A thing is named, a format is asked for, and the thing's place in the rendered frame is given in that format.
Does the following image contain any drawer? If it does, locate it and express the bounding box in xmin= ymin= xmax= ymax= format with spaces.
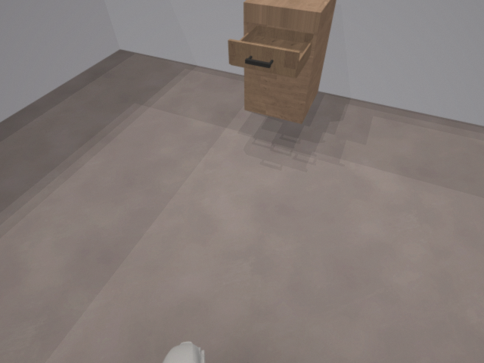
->
xmin=228 ymin=25 xmax=314 ymax=78

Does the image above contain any handle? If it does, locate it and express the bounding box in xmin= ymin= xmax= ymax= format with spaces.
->
xmin=245 ymin=56 xmax=273 ymax=68

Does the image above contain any cabinet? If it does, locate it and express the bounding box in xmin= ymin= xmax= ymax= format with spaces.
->
xmin=244 ymin=0 xmax=336 ymax=124

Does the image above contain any robot left thigh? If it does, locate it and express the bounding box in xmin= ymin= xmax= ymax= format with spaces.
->
xmin=163 ymin=344 xmax=205 ymax=363

